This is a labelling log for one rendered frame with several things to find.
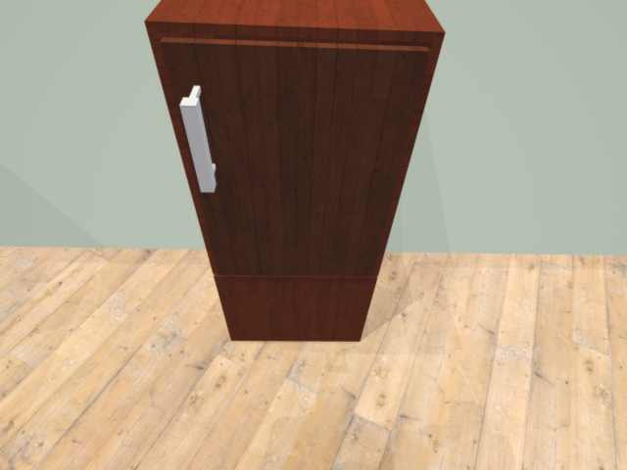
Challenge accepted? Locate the cupboard door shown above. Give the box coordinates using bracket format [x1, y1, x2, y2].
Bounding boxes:
[160, 37, 430, 277]

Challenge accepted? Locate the handle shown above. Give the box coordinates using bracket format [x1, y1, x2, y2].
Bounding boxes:
[179, 86, 217, 193]

